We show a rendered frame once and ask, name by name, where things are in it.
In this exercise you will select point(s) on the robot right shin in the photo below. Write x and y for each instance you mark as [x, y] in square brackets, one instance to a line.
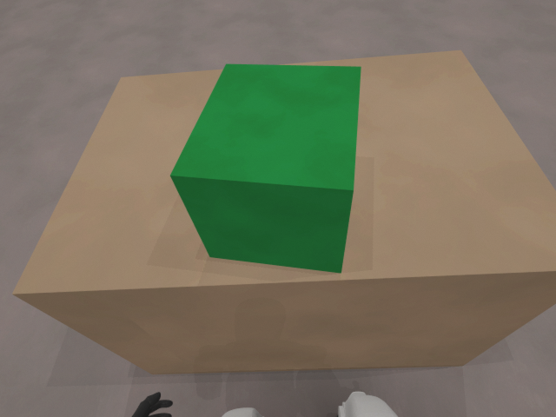
[356, 393]

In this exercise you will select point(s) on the carton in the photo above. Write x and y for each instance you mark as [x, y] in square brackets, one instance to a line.
[267, 174]

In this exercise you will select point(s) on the pedestal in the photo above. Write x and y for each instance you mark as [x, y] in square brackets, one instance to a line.
[451, 242]

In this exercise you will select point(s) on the right robot thigh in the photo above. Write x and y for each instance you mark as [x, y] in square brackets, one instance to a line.
[365, 406]

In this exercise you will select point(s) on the left robot hand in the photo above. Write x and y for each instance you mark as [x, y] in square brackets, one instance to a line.
[150, 404]

